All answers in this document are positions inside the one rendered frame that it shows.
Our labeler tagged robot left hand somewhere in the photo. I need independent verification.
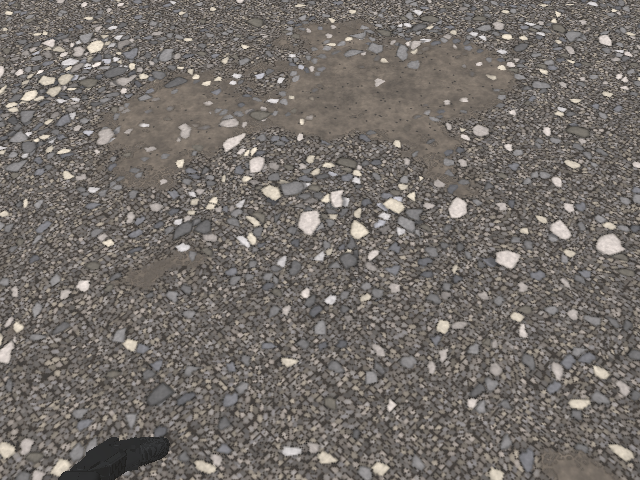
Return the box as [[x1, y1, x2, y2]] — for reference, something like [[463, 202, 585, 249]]
[[58, 437, 170, 480]]

